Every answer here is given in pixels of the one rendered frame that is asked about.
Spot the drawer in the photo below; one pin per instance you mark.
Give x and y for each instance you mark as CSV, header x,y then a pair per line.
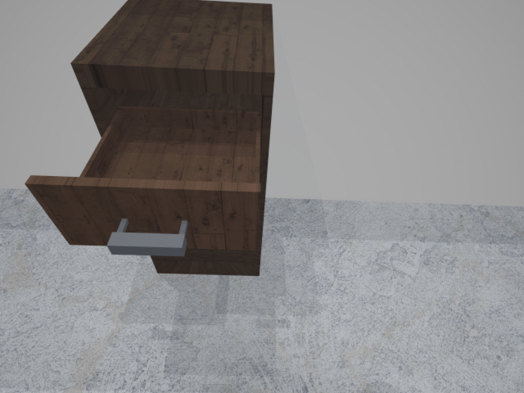
x,y
158,166

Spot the handle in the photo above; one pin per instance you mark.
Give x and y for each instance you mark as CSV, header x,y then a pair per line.
x,y
162,244

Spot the cabinet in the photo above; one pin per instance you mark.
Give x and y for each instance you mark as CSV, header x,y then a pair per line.
x,y
188,54

